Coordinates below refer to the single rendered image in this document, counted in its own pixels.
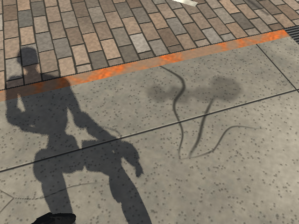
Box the left robot hand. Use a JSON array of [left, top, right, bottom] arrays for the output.
[[31, 212, 76, 224]]

